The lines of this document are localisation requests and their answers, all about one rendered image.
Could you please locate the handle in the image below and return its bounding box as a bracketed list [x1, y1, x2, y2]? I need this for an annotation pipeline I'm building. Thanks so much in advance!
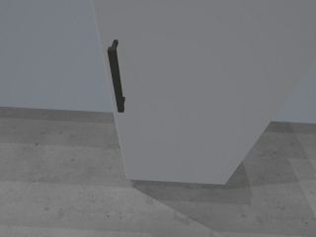
[107, 39, 125, 113]

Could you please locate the fridge door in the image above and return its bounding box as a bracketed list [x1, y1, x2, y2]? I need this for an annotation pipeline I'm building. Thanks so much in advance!
[93, 0, 316, 185]

